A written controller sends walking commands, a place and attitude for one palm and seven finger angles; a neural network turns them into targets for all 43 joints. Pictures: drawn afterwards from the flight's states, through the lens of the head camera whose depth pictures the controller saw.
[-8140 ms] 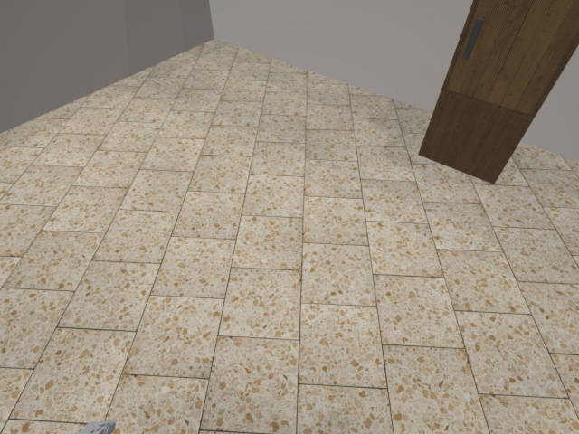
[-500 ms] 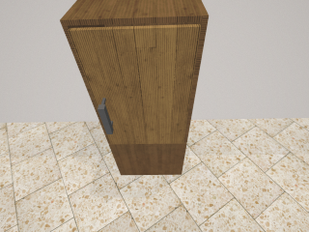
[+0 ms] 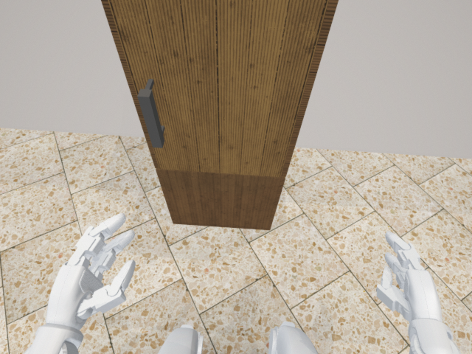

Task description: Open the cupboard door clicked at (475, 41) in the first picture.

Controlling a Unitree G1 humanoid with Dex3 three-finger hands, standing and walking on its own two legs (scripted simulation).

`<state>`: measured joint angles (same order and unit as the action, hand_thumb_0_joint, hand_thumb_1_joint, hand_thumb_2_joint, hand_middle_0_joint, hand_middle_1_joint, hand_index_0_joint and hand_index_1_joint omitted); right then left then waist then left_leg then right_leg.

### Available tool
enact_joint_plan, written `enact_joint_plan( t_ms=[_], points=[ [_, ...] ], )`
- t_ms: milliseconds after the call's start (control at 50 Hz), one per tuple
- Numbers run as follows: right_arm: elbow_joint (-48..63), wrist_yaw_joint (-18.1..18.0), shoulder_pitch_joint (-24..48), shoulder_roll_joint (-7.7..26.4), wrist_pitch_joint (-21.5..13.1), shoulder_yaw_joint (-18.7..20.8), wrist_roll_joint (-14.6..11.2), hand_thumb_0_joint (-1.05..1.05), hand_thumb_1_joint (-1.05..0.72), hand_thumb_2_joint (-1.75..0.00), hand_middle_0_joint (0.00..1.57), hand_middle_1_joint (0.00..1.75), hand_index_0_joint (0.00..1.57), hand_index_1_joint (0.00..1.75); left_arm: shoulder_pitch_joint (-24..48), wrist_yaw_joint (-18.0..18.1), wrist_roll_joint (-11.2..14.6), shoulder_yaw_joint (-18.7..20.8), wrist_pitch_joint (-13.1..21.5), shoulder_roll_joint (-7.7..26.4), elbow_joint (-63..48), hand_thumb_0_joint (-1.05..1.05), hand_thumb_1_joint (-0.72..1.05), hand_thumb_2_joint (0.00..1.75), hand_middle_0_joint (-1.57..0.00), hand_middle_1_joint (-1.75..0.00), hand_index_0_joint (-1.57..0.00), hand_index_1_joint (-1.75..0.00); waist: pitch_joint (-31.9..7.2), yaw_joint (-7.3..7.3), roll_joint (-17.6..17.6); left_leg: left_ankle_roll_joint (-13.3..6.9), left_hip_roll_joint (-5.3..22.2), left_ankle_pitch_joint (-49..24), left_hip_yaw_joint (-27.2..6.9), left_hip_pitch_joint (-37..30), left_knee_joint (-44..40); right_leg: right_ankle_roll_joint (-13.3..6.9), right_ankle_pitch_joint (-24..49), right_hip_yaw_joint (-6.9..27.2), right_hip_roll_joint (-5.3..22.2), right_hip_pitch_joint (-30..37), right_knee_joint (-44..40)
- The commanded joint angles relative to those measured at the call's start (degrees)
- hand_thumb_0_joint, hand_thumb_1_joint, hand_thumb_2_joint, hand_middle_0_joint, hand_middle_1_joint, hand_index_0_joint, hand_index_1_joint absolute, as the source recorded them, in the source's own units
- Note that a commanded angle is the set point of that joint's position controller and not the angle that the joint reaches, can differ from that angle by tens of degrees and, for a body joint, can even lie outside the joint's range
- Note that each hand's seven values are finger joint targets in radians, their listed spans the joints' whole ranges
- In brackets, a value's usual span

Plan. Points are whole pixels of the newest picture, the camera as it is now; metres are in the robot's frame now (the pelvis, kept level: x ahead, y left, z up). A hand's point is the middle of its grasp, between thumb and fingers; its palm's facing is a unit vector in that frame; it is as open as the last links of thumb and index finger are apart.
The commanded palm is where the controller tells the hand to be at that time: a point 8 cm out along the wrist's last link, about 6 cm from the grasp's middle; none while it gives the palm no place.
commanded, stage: raise the hand with hooked fingers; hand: left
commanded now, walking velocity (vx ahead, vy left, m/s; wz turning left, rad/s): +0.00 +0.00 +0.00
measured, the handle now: (154, 114) +0.60 +0.25 +0.00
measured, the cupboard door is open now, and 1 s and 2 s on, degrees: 0 0 0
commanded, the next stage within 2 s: move the hooked fingers beside the handle in 1.70 s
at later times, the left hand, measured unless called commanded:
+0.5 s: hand (86, 270) +0.23 +0.25 +0.02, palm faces +0.02 -1.00 -0.06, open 11.5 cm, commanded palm +0.21 +0.31 +0.03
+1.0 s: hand (70, 252) +0.26 +0.29 +0.02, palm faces +0.01 -1.00 -0.06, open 13.9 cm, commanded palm +0.24 +0.34 +0.03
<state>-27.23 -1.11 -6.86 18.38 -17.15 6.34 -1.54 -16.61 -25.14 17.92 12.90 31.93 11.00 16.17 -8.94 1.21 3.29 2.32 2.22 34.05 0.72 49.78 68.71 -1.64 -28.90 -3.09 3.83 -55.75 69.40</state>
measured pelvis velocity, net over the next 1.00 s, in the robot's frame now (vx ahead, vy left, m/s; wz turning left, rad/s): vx -0.01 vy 0.03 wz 0.00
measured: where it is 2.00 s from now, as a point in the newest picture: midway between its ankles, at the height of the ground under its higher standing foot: outside the picture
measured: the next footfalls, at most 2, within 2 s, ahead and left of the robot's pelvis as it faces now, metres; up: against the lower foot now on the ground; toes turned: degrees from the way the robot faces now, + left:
none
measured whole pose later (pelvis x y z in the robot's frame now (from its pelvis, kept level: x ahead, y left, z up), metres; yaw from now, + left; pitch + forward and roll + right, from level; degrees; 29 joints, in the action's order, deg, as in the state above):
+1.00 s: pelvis -0.01 +0.03 -0.01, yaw +0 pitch +20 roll -3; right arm -29.4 -2.5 -12.2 14.6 -13.2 -1.5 -0.7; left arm -6.7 -26.8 19.3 22.4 21.6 20.3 14.8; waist -8.6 -0.2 0.0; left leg 0.1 2.2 35.2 -2.1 59.3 74.9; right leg 0.5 -27.5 -5.5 3.8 -61.4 69.6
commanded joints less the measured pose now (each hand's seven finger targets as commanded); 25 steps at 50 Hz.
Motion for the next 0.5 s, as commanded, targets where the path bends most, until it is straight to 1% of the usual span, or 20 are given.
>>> enact_joint_plan(
  t_ms=[0,20,40,60,80,100,140,160,180,220,240,280,320,340,360,400,420,440,460,480],
  points=[
    [9.29,-1.05,-3.66,2.94,-0.96,-0.46,0.02,0.0,-0.9,-0.9,0.2,0.3,0.2,0.3,4.46,3.7,0.87,6.67,0.39,11.58,-26.04,0.0,0.41,0.69,-0.24,-0.62,-0.24,-0.62,-15.48,0.02,-7.7,-3.79,-3.48,-14.18,1.08,2.21,-4.35,0.47,3.93,7.65,-2.31,16.01,-12.38],
    [8.67,-1.21,-4.19,2.64,-0.7,-0.76,0.34,0.0,-0.9,-0.9,0.2,0.3,0.2,0.3,5.15,5.18,-0.26,5.38,0.46,10.83,-29.31,0.0,0.39,0.68,-0.24,-0.63,-0.24,-0.63,-16.23,-0.83,-9.15,-3.85,-3.01,-16.39,0.61,0.65,-4.13,0.38,8.39,6.04,-2.79,14.94,-10.6],
    [8.06,-1.42,-4.75,3.1,-0.33,-1.41,0.89,0.0,-0.9,-0.9,0.2,0.3,0.2,0.3,8.79,5.88,-0.66,4.21,0.48,11.06,-32.04,0.0,0.36,0.67,-0.24,-0.64,-0.24,-0.64,-15.78,-2.62,-7.35,-4.05,-2.58,-17.67,-0.53,0.56,-3.23,0.29,10.75,4.52,-3.65,12.91,-8.66],
    [6.92,-1.57,-4.68,3.01,-0.17,-1.32,0.97,0.0,-0.9,-0.9,0.2,0.3,0.2,0.3,8.02,6.39,-1.81,4.06,0.29,10.73,-31.79,0.0,0.34,0.66,-0.24,-0.66,-0.24,-0.66,-16.59,-2.44,-8.35,-3.94,-2.27,-19.27,-0.89,-0.06,-3.03,0.19,13.02,3.72,-3.63,12.01,-7.78],
    [6.02,-1.63,-4.81,2.69,-0.16,-1.48,0.96,0.0,-0.9,-0.9,0.2,0.3,0.2,0.3,6.24,6.41,-2.16,2.5,-0.27,8.95,-30.02,0.0,0.32,0.65,-0.24,-0.68,-0.24,-0.68,-15.28,-3.14,-8.5,-3.86,-2.19,-19.5,-1.1,0.11,-2.88,0.34,13.61,2.81,-3.73,10.79,-7.56],
    [5.25,-1.64,-4.65,2.89,-0.26,-1.76,1.04,0.0,-0.9,-0.9,0.2,0.3,0.2,0.3,6.92,6.35,-2.28,2.28,-0.7,9.02,-29.95,0.0,0.29,0.64,-0.24,-0.69,-0.24,-0.69,-15.25,-3.25,-9.12,-3.75,-2.18,-19.08,-1.67,0.3,-3.09,0.38,12.89,1.81,-3.84,9.67,-7.2],
    [4.49,-2.03,-3.89,3.36,-0.14,-2.38,0.92,0.0,-0.9,-0.9,0.2,0.3,0.2,0.3,6.89,5.12,-1.93,2.75,-3.02,10.1,-25.6,0.0,0.25,0.62,-0.25,-0.72,-0.25,-0.72,-13.37,-3.35,-8.56,-3.63,-2.2,-17.53,-2.28,2.14,-3.0,0.12,10.44,1.22,-4.24,8.51,-7.18],
    [4.19,-2.08,-3.85,3.43,-0.11,-2.41,0.69,0.0,-0.9,-0.9,0.2,0.3,0.2,0.3,6.76,4.52,-1.87,3.47,-4.06,10.72,-24.8,0.0,0.22,0.61,-0.25,-0.74,-0.25,-0.74,-14.96,-3.13,-7.14,-3.53,-2.25,-16.76,-2.42,2.39,-3.45,0.5,9.65,1.01,-4.04,8.99,-7.46],
    [4.22,-2.12,-3.51,3.13,0.01,-2.28,0.38,0.0,-0.9,-0.9,0.2,0.3,0.2,0.3,4.1,3.99,-1.45,4.54,-5.52,10.72,-22.57,0.0,0.2,0.6,-0.25,-0.75,-0.25,-0.75,-15.5,-2.18,-5.86,-3.4,-2.4,-16.11,-2.52,2.88,-4.41,0.63,8.74,0.95,-3.92,10.35,-8.1],
    [4.72,-2.12,-2.61,2.98,0.17,-2.43,-0.02,0.0,-0.9,-0.9,0.2,0.3,0.2,0.3,2.48,3.36,-0.55,5.95,-8.16,11.57,-21.78,0.0,0.15,0.58,-0.25,-0.78,-0.25,-0.78,-16.71,-1.24,-5.43,-3.44,-2.73,-14.9,-2.33,3.55,-5.53,0.93,6.68,1.22,-3.53,12.09,-9.31],
    [4.73,-2.12,-2.12,2.86,0.49,-2.69,-0.01,0.0,-0.9,-0.9,0.2,0.3,0.2,0.3,1.64,3.0,0.3,7.23,-9.57,12.19,-19.34,0.0,0.13,0.57,-0.25,-0.8,-0.25,-0.8,-15.69,-0.46,-5.45,-3.3,-2.76,-15.22,-2.56,3.84,-6.02,0.52,6.52,0.93,-3.82,12.45,-9.22],
    [5.18,-1.92,-1.96,2.58,0.48,-2.72,0.02,0.0,-0.9,-0.9,0.2,0.3,0.2,0.3,1.56,3.4,0.85,8.97,-10.01,13.03,-21.24,0.0,0.08,0.55,-0.26,-0.82,-0.26,-0.82,-18.08,0.3,-4.61,-3.24,-2.85,-15.81,-2.73,3.27,-7.18,0.76,6.61,0.53,-3.47,13.8,-9.18],
    [5.07,-1.82,-2.28,2.37,0.35,-2.72,0.05,0.0,-0.9,-0.9,0.2,0.3,0.2,0.3,1.84,4.7,1.22,9.14,-9.34,12.38,-21.58,0.0,0.04,0.53,-0.26,-0.86,-0.26,-0.86,-17.33,0.12,-2.86,-3.24,-2.77,-15.6,-2.93,3.25,-7.83,0.91,5.92,-0.13,-3.6,13.0,-9.26],
    [4.88,-1.81,-1.93,2.35,0.28,-2.91,0.27,0.0,-0.9,-0.9,0.2,0.3,0.2,0.3,2.1,4.91,1.57,9.35,-8.85,12.66,-20.49,0.0,0.01,0.52,-0.26,-0.87,-0.26,-0.87,-15.83,0.36,-3.5,-3.09,-2.8,-15.54,-3.15,3.91,-7.71,0.5,5.59,-0.22,-3.8,12.39,-8.85],
    [4.79,-1.7,-2.5,2.59,0.1,-2.94,0.32,0.0,-0.9,-0.9,0.2,0.3,0.2,0.3,3.61,5.2,1.29,9.2,-7.71,12.92,-21.88,0.0,-0.01,0.51,-0.27,-0.88,-0.27,-0.88,-16.23,0.07,-5.0,-3.03,-2.82,-15.08,-2.97,3.49,-7.78,0.56,4.95,-0.18,-3.6,11.43,-8.76],
    [4.48,-1.57,-3.26,2.97,-0.02,-2.85,0.26,0.0,-0.9,-0.9,0.2,0.3,0.2,0.3,3.28,5.66,0.82,8.44,-6.32,12.19,-19.9,0.0,-0.06,0.49,-0.27,-0.92,-0.27,-0.92,-13.84,-0.53,-4.4,-2.96,-2.87,-12.49,-3.03,3.81,-8.46,0.5,2.13,-0.59,-3.65,9.3,-9.12],
    [4.42,-1.62,-3.53,3.35,-0.15,-2.79,0.29,0.0,-0.9,-0.9,0.2,0.3,0.2,0.3,4.44,5.71,0.66,7.92,-5.69,12.16,-19.58,0.0,-0.08,0.48,-0.27,-0.93,-0.27,-0.93,-13.35,-1.26,-4.3,-3.09,-2.96,-10.83,-2.83,4.33,-8.24,0.68,0.64,-0.38,-3.49,8.28,-9.4],
    [4.53,-1.81,-3.84,3.78,-0.13,-2.84,0.29,0.0,-0.9,-0.9,0.2,0.3,0.2,0.3,5.85,5.39,0.8,8.05,-5.15,12.91,-19.25,0.0,-0.1,0.47,-0.27,-0.94,-0.27,-0.94,-12.51,-1.42,-3.85,-3.08,-2.89,-10.79,-3.2,4.54,-8.16,0.31,0.78,-0.67,-3.73,7.63,-8.84],
    [4.59,-1.84,-4.34,4.17,-0.21,-2.79,0.28,0.0,-0.9,-0.9,0.2,0.3,0.2,0.3,6.61,4.97,0.51,7.96,-4.58,13.27,-19.65,0.0,-0.13,0.46,-0.27,-0.96,-0.27,-0.96,-13.26,-1.35,-5.93,-3.01,-2.97,-10.54,-2.92,3.66,-8.39,0.3,0.86,-0.57,-3.61,7.13,-8.73],
    [4.59,-1.84,-4.76,4.33,-0.21,-2.78,0.25,0.0,-0.9,-0.9,0.2,0.3,0.2,0.3,6.28,4.68,0.62,8.42,-4.48,13.74,-18.78,0.0,-0.15,0.45,-0.27,-0.98,-0.27,-0.98,-13.26,-1.29,-5.82,-2.95,-3.06,-9.98,-2.96,3.76,-8.78,0.29,0.53,-0.71,-3.48,7.27,-8.84]
  ],
)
